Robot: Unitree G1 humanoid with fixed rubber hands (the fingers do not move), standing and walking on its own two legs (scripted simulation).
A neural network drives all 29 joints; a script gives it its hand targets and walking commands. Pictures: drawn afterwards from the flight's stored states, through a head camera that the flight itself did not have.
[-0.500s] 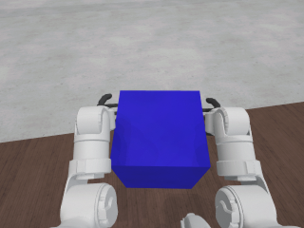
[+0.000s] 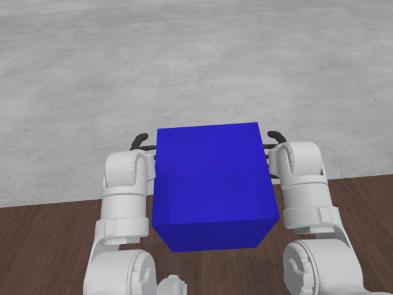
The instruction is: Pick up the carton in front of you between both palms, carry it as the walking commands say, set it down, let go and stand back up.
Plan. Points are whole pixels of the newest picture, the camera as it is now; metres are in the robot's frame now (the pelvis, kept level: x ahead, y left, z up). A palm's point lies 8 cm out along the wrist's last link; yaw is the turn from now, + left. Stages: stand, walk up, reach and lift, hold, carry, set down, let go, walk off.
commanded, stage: carry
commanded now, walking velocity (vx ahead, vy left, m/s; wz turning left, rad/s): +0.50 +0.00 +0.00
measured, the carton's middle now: (211, 193) +0.36 +0.01 -0.02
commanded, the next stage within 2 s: none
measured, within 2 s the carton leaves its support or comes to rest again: neither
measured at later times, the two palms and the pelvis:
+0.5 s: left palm (158, 83) +0.67 +0.16 +0.06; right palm (258, 88) +0.64 -0.12 +0.06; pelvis +0.28 +0.04 -0.05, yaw -1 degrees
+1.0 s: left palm (179, 56) +0.92 +0.13 +0.00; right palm (255, 54) +0.93 -0.15 -0.01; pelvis +0.56 -0.03 -0.09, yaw +0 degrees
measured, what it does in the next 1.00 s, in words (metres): goes down: left foot 0.05 m lower, then right foot 0.04 m lower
